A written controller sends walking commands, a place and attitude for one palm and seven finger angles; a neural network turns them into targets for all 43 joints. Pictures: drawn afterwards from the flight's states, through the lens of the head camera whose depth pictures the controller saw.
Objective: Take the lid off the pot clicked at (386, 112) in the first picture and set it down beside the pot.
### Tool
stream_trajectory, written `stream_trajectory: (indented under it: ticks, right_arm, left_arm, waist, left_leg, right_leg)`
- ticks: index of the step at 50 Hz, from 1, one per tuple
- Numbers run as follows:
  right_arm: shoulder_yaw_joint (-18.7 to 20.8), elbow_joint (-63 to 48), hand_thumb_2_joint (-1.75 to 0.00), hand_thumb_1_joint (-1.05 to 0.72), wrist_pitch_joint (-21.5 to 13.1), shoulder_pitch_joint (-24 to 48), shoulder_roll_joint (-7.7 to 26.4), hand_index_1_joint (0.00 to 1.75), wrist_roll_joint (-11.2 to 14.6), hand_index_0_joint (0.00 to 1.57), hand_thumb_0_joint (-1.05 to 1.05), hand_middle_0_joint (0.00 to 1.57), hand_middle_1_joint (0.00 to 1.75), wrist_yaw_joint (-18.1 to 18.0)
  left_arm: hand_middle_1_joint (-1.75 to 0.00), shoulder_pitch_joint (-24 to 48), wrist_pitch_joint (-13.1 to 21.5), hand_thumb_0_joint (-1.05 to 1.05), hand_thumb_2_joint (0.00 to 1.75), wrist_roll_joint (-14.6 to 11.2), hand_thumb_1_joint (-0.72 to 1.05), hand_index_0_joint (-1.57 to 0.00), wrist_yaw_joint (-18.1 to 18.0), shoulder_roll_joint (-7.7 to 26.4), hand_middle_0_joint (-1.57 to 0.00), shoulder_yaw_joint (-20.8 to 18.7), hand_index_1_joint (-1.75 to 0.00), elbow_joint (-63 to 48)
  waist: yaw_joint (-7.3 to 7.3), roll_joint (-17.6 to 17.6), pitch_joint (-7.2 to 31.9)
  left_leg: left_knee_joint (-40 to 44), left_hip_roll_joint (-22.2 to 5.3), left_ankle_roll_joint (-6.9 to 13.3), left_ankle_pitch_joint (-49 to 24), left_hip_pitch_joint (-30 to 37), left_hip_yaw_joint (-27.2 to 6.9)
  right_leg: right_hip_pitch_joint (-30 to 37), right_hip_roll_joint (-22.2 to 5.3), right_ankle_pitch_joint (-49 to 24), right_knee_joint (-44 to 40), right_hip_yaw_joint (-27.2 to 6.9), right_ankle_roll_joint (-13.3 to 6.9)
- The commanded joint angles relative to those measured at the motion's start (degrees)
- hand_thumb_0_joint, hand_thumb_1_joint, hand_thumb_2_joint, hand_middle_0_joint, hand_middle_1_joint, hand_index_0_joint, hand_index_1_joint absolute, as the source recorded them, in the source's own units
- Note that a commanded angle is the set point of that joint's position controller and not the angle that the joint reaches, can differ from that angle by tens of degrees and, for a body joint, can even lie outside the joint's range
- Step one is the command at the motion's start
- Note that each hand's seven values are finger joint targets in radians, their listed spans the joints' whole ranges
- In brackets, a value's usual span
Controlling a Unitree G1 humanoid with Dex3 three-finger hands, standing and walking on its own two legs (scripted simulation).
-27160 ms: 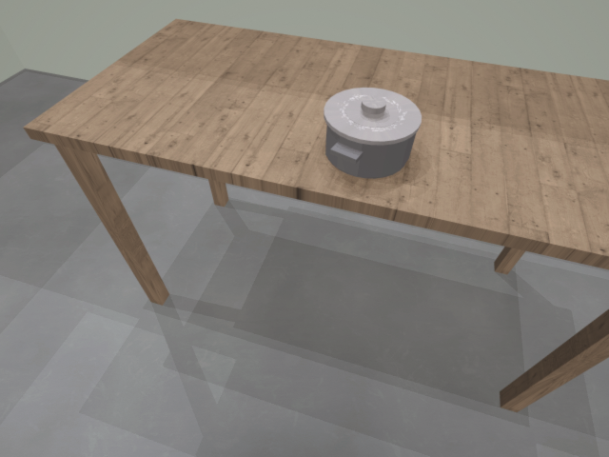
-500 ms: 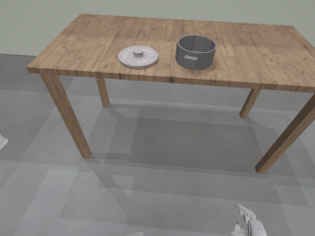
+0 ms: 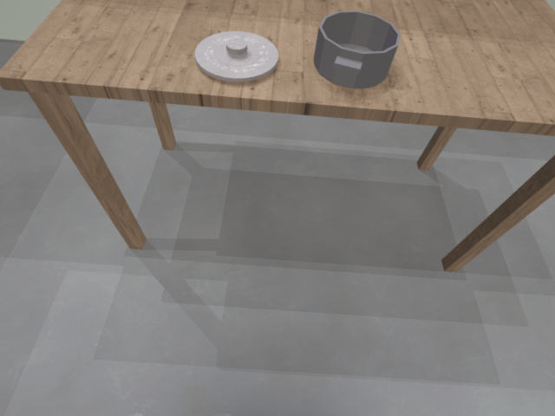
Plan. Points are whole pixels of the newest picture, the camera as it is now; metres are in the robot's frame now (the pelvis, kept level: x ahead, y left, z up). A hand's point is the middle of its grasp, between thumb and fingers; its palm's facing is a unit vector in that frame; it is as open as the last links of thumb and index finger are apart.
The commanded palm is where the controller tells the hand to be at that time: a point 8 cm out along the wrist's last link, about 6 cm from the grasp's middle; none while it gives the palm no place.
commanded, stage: stop stepping back and stand still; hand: left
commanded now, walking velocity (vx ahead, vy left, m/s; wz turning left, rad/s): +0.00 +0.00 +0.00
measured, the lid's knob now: (236, 46) +0.80 +0.12 +0.06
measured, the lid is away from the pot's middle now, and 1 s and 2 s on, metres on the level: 0.26 0.26 0.26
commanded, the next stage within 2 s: let the arm hang, fingers relaxed in 0.68 s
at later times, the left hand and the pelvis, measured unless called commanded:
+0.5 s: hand out of the picture +0.13 +0.17 -0.15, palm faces -0.04 -0.98 -0.17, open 7.4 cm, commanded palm none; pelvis +0.04 +0.01 +0.02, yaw -3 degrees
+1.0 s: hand out of the picture +0.05 +0.16 -0.16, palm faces +0.00 -0.98 -0.19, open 7.3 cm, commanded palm none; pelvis +0.03 -0.01 +0.02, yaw -3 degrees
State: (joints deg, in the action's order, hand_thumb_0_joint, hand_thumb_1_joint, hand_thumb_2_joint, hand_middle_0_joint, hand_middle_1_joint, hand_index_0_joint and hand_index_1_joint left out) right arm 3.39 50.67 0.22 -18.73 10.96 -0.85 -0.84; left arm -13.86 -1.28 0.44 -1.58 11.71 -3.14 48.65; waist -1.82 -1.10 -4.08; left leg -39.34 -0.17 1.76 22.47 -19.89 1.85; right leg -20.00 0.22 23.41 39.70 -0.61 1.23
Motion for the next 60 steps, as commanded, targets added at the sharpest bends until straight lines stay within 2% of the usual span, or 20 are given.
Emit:
stream_trajectory:
  ticks: [1, 2, 3, 5, 8, 10, 11, 12, 13, 14, 15, 17, 19, 21, 23, 28, 33, 36, 43, 60]
  right_arm:
    - [0.92, -0.69, -0.9, -0.9, -1.05, -6.65, 7.82, 0.3, -0.78, 0.2, 0.0, 0.2, 0.3, -2.02]
    - [0.48, 0.07, -0.9, -0.9, -1.26, -7.01, 6.84, 0.3, -0.71, 0.2, 0.0, 0.2, 0.3, -2.14]
    - [0.25, 0.87, -0.9, -0.9, -1.21, -7.96, 5.9, 0.3, -0.57, 0.2, 0.0, 0.2, 0.3, -2.2]
    - [0.17, 2.07, -0.9, -0.9, -1.06, -8.39, 5.73, 0.3, -0.42, 0.2, 0.0, 0.2, 0.3, -2.21]
    - [0.49, 2.97, -0.9, -0.9, -1.03, -6.42, 5.64, 0.3, 0.06, 0.2, 0.0, 0.2, 0.3, -2.22]
    - [0.2, 3.16, -0.9, -0.9, -1.16, -4.49, 4.8, 0.3, 0.57, 0.2, 0.0, 0.2, 0.3, -2.17]
    - [0.1, 3.06, -0.9, -0.9, -1.21, -3.87, 3.81, 0.3, 0.66, 0.2, 0.0, 0.2, 0.3, -2.0]
    - [0.03, 3.34, -0.9, -0.9, -1.08, -3.73, 3.01, 0.3, 0.72, 0.2, 0.0, 0.2, 0.3, -1.65]
    - [-0.14, 3.82, -0.9, -0.9, -0.89, -3.84, 2.43, 0.3, 0.54, 0.2, 0.0, 0.2, 0.3, -1.38]
    - [-0.19, 4.17, -0.9, -0.9, -0.88, -3.79, 1.96, 0.3, 0.3, 0.2, 0.0, 0.2, 0.3, -1.15]
    - [-0.05, 4.85, -0.9, -0.9, -0.88, -4.07, 1.85, 0.3, 0.02, 0.2, 0.0, 0.2, 0.3, -1.22]
    - [0.22, 5.93, -0.9, -0.9, -1.05, -4.63, 2.45, 0.3, 0.22, 0.2, 0.0, 0.2, 0.3, -1.46]
    - [0.18, 6.71, -0.9, -0.9, -1.23, -5.19, 2.31, 0.3, 0.2, 0.2, 0.0, 0.2, 0.3, -1.72]
    - [0.24, 7.01, -0.9, -0.9, -1.18, -5.3, 2.16, 0.3, 0.24, 0.2, 0.0, 0.2, 0.3, -1.94]
    - [0.29, 7.51, -0.9, -0.9, -0.94, -5.0, 1.85, 0.3, 0.2, 0.2, 0.0, 0.2, 0.3, -2.06]
    - [0.36, 7.88, -0.9, -0.9, -0.76, -4.84, 1.6, 0.3, 0.21, 0.2, 0.0, 0.2, 0.3, -2.33]
    - [0.47, 7.87, -0.9, -0.9, -0.43, -4.31, 1.14, 0.3, 0.19, 0.2, 0.0, 0.2, 0.3, -2.23]
    - [0.31, 8.03, -0.9, -0.9, -0.45, -4.5, 1.18, 0.3, 0.28, 0.2, 0.0, 0.2, 0.3, -2.2]
    - [0.03, 8.86, -0.9, -0.9, -0.35, -4.26, 1.14, 0.3, 0.31, 0.2, 0.0, 0.2, 0.3, -2.1]
    - [-0.33, 10.48, -0.9, -0.9, -0.69, -4.68, 0.39, 0.3, 0.39, 0.2, 0.0, 0.2, 0.3, -2.17]
  left_arm:
    - [-0.3, 2.01, 1.22, 0.0, 0.9, -0.78, 0.9, -0.2, -0.04, 1.78, -0.2, 0.43, -0.3, -1.83]
    - [-0.3, 4.04, 1.26, 0.0, 0.9, -0.68, 0.9, -0.2, 0.05, 2.15, -0.2, 0.5, -0.3, -1.19]
    - [-0.3, 5.62, 1.41, 0.0, 0.9, -0.66, 0.9, -0.2, 0.14, 2.78, -0.2, 0.51, -0.3, -0.7]
    - [-0.3, 6.76, 1.51, 0.0, 0.9, -0.73, 0.9, -0.2, 0.53, 2.54, -0.2, 0.88, -0.3, 0.25]
    - [-0.3, 5.22, 1.48, 0.0, 0.9, -0.62, 0.9, -0.2, 0.75, 2.68, -0.2, 0.89, -0.3, 2.49]
    - [-0.3, 2.5, 1.64, 0.0, 0.9, -0.58, 0.9, -0.2, 0.35, 3.7, -0.2, 0.57, -0.3, 4.25]
    - [-0.3, 1.44, 1.82, 0.0, 0.9, -0.55, 0.9, -0.2, -0.05, 4.76, -0.2, 0.37, -0.3, 5.08]
    - [-0.3, 1.71, 1.86, 0.0, 0.9, -0.53, 0.9, -0.2, -0.23, 5.87, -0.2, 0.42, -0.3, 5.42]
    - [-0.3, 2.84, 1.51, 0.0, 0.9, -0.39, 0.9, -0.2, -0.18, 6.14, -0.2, 0.71, -0.3, 5.48]
    - [-0.3, 3.81, 1.06, 0.0, 0.9, -0.15, 0.9, -0.2, -0.12, 5.64, -0.2, 0.76, -0.3, 5.52]
    - [-0.3, 3.91, 1.08, 0.0, 0.9, -0.02, 0.9, -0.2, -0.25, 4.72, -0.2, 0.57, -0.3, 5.9]
    - [-0.3, 2.68, 1.36, 0.0, 0.9, -0.17, 0.9, -0.2, -0.59, 4.21, -0.2, 0.64, -0.3, 6.63]
    - [-0.3, 2.23, 1.55, 0.0, 0.9, -0.33, 0.9, -0.2, -0.76, 3.65, -0.2, 0.48, -0.3, 6.93]
    - [-0.3, 2.08, 1.62, 0.0, 0.9, -0.38, 0.9, -0.2, -0.87, 3.42, -0.2, 0.3, -0.3, 7.2]
    - [-0.3, 2.06, 1.46, 0.0, 0.9, -0.24, 0.9, -0.2, -0.8, 3.06, -0.2, 0.22, -0.3, 7.44]
    - [-0.3, 0.96, 1.45, 0.0, 0.9, -0.11, 0.9, -0.2, -0.78, 2.06, -0.2, 0.13, -0.3, 8.48]
    - [-0.3, 0.02, 1.56, 0.0, 0.9, -0.03, 0.9, -0.2, -0.83, 1.77, -0.2, 0.14, -0.3, 9.31]
    - [-0.3, -0.47, 1.73, 0.0, 0.9, -0.07, 0.9, -0.2, -0.8, 2.1, -0.2, 0.2, -0.3, 9.67]
    - [-0.3, -1.12, 1.59, 0.0, 0.9, -0.01, 0.9, -0.2, -0.74, 1.73, -0.2, 0.58, -0.3, 10.8]
    - [-0.3, -3.2, 1.89, 0.0, 0.9, -0.01, 0.9, -0.2, -0.75, 0.65, -0.2, 0.97, -0.3, 13.12]
  waist:
    - [-1.04, 10.52, 8.1]
    - [-1.5, 12.97, 6.63]
    - [-1.98, 13.34, 5.28]
    - [-2.02, 8.97, 6.17]
    - [-0.53, 5.63, 8.11]
    - [1.52, 2.74, 8.19]
    - [1.72, 0.3, 7.57]
    - [1.63, 0.31, 5.6]
    - [1.1, 0.45, 2.13]
    - [1.07, 2.0, -1.12]
    - [1.09, -1.23, -1.06]
    - [1.04, -2.65, 1.9]
    - [0.9, 0.07, 4.22]
    - [0.79, 2.02, 5.03]
    - [0.71, 3.15, 3.06]
    - [0.63, 3.21, 2.36]
    - [0.5, 1.78, 1.07]
    - [0.38, 0.91, 2.06]
    - [0.39, 1.39, -0.23]
    - [0.83, 1.68, -0.39]
  left_leg:
    - [14.08, -17.7, 10.62, -62.01, 20.1, -17.07]
    - [13.68, -16.66, 9.61, -67.12, 21.64, -15.77]
    - [13.0, -16.09, 8.87, -70.52, 22.67, -14.0]
    - [13.63, -14.31, 7.15, -67.51, 23.95, -9.89]
    - [14.49, -11.79, 4.7, -58.1, 21.9, -6.47]
    - [13.78, -9.19, 2.29, -45.17, 15.23, -4.91]
    - [13.99, -7.12, 0.77, -34.93, 11.09, -3.44]
    - [15.57, -5.77, -0.11, -23.15, 8.05, -2.61]
    - [17.86, -5.02, -0.15, -13.45, 6.45, -2.84]
    - [19.78, -5.2, 0.53, -11.41, 5.23, -4.09]
    - [18.9, -5.77, 0.81, -16.89, 6.6, -4.31]
    - [16.63, -6.1, 0.85, -25.85, 11.16, -3.38]
    - [15.58, -6.35, 0.77, -33.25, 14.32, -2.5]
    - [15.14, -6.53, 0.74, -35.99, 15.97, -2.16]
    - [15.34, -6.67, 0.89, -34.06, 15.88, -1.82]
    - [15.16, -6.71, 0.98, -32.33, 16.35, -1.59]
    - [14.75, -6.16, 0.72, -26.4, 15.08, -1.22]
    - [14.64, -6.06, 0.61, -25.42, 14.82, -1.21]
    - [16.21, -6.43, 0.94, -21.03, 14.06, -1.7]
    - [17.14, -6.56, 1.17, -19.58, 13.42, -1.95]
  right_leg:
    - [-7.3, -0.53, 9.67, 10.16, -1.62, -0.34]
    - [-9.14, -0.99, 8.17, 10.13, -1.42, -0.31]
    - [-9.22, -1.46, 7.06, 8.87, -1.02, -0.33]
    - [-5.61, -1.54, 4.05, 2.77, 0.38, -0.57]
    - [3.37, -0.51, -4.98, -8.04, 2.37, -0.81]
    - [13.1, -1.53, -18.59, -14.9, 0.1, -1.64]
    - [16.62, -4.25, -27.11, -14.46, -3.19, -3.07]
    - [16.8, -7.11, -29.42, -14.69, -5.04, -4.4]
    - [13.77, -8.09, -24.68, -14.89, -5.09, -5.09]
    - [11.5, -6.95, -19.92, -14.37, -3.89, -4.63]
    - [11.29, -5.1, -21.79, -13.11, -3.29, -4.34]
    - [11.48, -4.94, -26.97, -11.9, -2.64, -4.31]
    - [11.96, -5.1, -30.37, -11.0, -2.24, -4.03]
    - [11.82, -4.96, -30.49, -10.75, -1.95, -3.91]
    - [10.28, -4.64, -28.17, -11.12, -1.73, -3.88]
    - [9.84, -4.47, -27.81, -11.73, -2.09, -4.08]
    - [9.71, -4.85, -28.94, -13.05, -3.33, -4.5]
    - [10.96, -5.07, -30.33, -13.32, -3.73, -4.62]
    - [9.06, -4.39, -24.75, -14.53, -3.58, -4.25]
    - [9.31, -4.36, -23.7, -15.66, -3.66, -3.91]
